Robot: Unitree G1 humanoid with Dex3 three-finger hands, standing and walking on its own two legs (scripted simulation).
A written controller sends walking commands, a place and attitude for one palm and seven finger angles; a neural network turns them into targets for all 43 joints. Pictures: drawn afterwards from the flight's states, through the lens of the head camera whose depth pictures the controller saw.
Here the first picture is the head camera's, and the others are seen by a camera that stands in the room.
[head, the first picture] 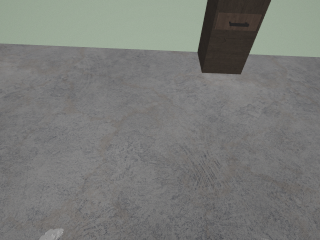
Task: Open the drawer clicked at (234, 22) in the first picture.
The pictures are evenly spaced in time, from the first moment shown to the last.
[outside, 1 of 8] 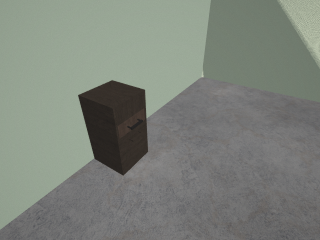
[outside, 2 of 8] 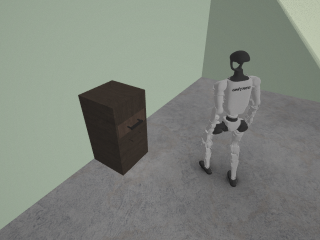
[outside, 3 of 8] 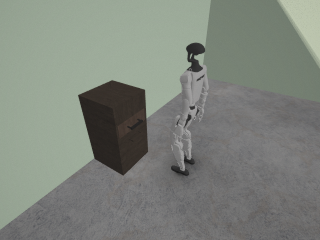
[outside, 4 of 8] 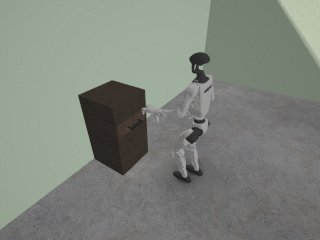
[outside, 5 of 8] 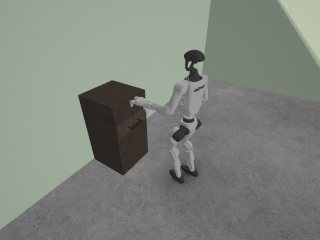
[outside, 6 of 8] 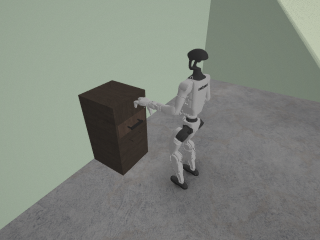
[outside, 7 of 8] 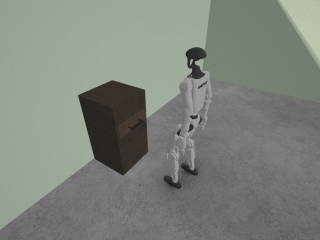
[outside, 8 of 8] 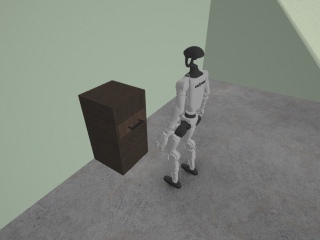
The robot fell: no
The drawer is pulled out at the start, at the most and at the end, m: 0.00 0.01 0.01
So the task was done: no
